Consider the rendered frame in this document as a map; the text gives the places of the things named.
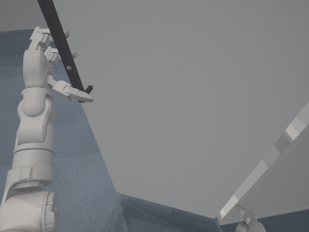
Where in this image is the left robot hand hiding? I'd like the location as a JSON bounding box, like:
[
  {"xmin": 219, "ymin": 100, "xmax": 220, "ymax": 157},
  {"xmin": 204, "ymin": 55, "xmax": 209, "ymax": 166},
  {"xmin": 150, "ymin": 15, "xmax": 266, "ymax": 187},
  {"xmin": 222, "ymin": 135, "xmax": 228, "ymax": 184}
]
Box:
[{"xmin": 23, "ymin": 26, "xmax": 94, "ymax": 102}]

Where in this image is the robot left upper arm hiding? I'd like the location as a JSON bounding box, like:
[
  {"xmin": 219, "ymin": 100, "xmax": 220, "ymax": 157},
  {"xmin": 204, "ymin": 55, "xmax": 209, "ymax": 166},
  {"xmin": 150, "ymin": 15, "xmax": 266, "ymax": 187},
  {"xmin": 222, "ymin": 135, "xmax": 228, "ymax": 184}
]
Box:
[{"xmin": 0, "ymin": 190, "xmax": 60, "ymax": 232}]

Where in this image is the right robot hand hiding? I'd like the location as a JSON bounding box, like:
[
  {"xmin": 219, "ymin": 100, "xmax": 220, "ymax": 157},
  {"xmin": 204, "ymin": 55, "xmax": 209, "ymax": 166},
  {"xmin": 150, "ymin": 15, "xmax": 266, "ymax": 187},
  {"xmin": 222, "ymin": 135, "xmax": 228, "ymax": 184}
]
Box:
[{"xmin": 235, "ymin": 204, "xmax": 266, "ymax": 232}]

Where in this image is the handle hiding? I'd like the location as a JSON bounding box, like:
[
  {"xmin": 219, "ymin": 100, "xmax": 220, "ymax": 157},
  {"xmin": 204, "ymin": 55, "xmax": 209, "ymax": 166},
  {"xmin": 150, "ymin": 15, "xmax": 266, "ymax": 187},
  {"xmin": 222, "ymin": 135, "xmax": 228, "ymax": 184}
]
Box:
[{"xmin": 38, "ymin": 0, "xmax": 94, "ymax": 103}]

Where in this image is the robot left forearm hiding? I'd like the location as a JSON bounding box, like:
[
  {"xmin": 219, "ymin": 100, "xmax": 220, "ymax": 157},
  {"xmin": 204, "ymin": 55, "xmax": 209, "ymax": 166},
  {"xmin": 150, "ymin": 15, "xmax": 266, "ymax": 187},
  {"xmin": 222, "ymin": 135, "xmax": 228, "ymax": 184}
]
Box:
[{"xmin": 0, "ymin": 87, "xmax": 57, "ymax": 217}]

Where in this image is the fridge door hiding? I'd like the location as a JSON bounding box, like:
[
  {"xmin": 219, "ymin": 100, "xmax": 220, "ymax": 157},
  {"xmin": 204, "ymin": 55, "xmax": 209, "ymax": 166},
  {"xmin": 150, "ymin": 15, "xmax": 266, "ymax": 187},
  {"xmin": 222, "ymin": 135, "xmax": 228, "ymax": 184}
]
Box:
[{"xmin": 52, "ymin": 0, "xmax": 309, "ymax": 219}]

